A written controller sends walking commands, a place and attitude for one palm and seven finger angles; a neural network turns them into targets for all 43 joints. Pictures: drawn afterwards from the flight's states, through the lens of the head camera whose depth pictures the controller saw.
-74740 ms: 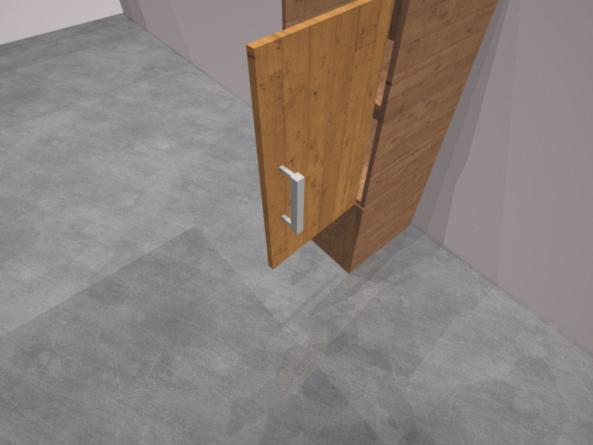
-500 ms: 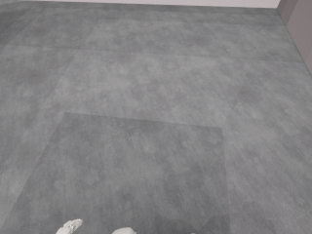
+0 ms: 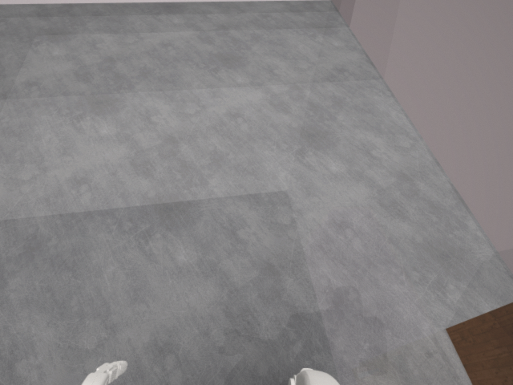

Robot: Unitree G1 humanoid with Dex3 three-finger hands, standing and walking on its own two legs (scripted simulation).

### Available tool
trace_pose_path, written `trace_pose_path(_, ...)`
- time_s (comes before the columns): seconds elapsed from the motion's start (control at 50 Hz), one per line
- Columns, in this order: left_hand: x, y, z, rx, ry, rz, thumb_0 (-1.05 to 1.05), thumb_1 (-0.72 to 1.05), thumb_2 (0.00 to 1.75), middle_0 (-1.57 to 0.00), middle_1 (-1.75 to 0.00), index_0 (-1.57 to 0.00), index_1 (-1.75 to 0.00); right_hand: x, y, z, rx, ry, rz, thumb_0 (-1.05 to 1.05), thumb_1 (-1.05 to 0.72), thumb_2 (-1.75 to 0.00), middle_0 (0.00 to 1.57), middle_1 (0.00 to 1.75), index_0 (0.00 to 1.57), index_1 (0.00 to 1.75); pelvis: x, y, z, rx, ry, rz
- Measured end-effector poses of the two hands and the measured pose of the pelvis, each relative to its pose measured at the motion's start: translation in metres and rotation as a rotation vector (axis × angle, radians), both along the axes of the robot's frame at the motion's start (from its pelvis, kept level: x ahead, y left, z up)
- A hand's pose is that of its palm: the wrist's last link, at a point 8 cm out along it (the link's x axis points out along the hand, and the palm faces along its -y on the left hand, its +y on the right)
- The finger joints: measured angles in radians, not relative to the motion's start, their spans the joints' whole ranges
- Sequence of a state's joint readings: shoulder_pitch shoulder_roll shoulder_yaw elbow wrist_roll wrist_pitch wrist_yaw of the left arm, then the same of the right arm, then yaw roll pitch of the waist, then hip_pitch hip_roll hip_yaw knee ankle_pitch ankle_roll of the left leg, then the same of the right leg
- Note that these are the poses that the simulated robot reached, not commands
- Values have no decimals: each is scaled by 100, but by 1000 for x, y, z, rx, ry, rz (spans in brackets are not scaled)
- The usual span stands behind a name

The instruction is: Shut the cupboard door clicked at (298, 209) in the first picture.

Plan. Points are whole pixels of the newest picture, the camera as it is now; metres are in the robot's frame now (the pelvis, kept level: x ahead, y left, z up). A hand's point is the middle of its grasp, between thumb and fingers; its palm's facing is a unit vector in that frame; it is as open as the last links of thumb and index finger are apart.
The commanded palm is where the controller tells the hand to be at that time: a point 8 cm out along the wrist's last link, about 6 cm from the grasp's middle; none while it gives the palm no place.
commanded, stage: turn to face it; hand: left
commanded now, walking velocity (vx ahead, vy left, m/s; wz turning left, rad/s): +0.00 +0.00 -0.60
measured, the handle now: out of the picture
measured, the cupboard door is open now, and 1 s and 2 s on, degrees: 8 8 8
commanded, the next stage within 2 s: take the last steps up to it in 1.92 s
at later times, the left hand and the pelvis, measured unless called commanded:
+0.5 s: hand (163, 365) +0.16 +0.18 -0.19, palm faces -0.25 -0.95 -0.20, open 7.4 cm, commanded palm none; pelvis +0.03 +0.00 -0.01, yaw -18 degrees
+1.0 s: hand (223, 326) +0.23 +0.07 -0.16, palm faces -0.56 -0.79 -0.27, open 7.4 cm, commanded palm none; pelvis +0.03 -0.04 -0.01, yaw -35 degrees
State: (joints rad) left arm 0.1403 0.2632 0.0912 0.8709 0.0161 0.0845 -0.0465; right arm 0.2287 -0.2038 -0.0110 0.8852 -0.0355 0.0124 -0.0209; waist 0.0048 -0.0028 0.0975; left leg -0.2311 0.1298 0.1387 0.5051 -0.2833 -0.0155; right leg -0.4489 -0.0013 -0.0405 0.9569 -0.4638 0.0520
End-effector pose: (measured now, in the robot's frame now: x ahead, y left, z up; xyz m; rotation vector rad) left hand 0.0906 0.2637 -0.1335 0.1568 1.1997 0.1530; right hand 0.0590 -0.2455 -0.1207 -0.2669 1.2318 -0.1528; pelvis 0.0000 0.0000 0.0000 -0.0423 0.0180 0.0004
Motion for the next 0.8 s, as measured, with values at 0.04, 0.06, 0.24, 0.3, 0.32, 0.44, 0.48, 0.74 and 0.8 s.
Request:
trace_pose_path(0.04, 13, -6, 2, 9, -5, -40, 1, 91, 90, -19, -30, -20, -30, -10, -6, -4, 10, 11, -41, 1, -90, -89, 21, 30, 20, 30, 2, -3, -1, 0, -1, -30)
trace_pose_path(0.06, 20, -10, 3, 15, -9, -61, 1, 91, 90, -19, -30, -20, -30, -15, -10, -7, 15, 16, -63, 1, -90, -89, 21, 30, 20, 30, 3, -6, -2, 2, -1, -45)
trace_pose_path(0.24, 52, -48, 5, 64, -35, -181, 1, 90, 90, -19, -30, -20, -30, -33, -53, -29, 7, 43, -208, 1, -91, -89, 20, 30, 20, 30, 9, -23, -13, 26, -7, -148)
trace_pose_path(0.3, 51, -53, 4, 56, -2, -206, 1, 90, 89, -20, -30, -20, -30, -24, -55, -19, 1, -1, -226, 1, -91, -89, 20, 30, 20, 30, 12, -22, -8, 37, -5, -182)
trace_pose_path(0.32, 51, -53, 3, 51, 8, -215, 1, 90, 89, -20, -30, -20, -30, -20, -54, -16, 0, -17, -231, 1, -91, -89, 20, 30, 20, 30, 13, -21, -7, 39, -3, -194)
trace_pose_path(0.44, 64, -45, -12, 14, 42, -259, 1, 90, 89, -20, -30, -21, -30, -3, -40, -3, -27, -104, -265, 1, -91, -89, 20, 30, 20, 30, 25, -6, -10, 34, 5, -266)
trace_pose_path(0.48, 74, -40, -21, 2, 44, -272, 1, 90, 89, -20, -30, -21, -30, -4, -34, -2, -45, -123, -274, 1, -91, -89, 20, 30, 20, 30, 29, 0, -15, 25, 8, -291)
trace_pose_path(0.74, 147, -75, 4, 18, -7, -477, 1, 91, 90, -19, -30, -20, -30, -81, -15, -3, -1, -21, -475, 1, -90, -89, 21, 30, 20, 30, 35, -8, -2, 0, -10, -473)
trace_pose_path(0.8, 162, -99, 6, 37, -39, -542, 1, 91, 90, -19, -30, -20, -30, -106, -22, -17, 22, 1, -543, 1, -90, -89, 21, 30, 20, 30, 33, -19, -9, 11, -15, -513)
